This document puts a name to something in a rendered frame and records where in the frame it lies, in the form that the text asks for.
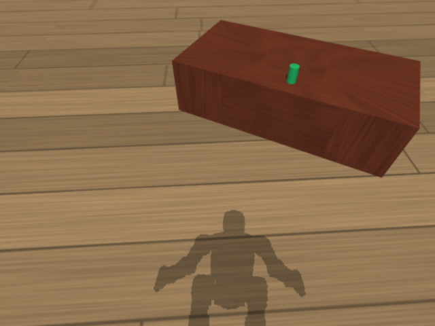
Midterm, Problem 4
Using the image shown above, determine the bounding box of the can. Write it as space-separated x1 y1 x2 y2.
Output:
286 64 300 84

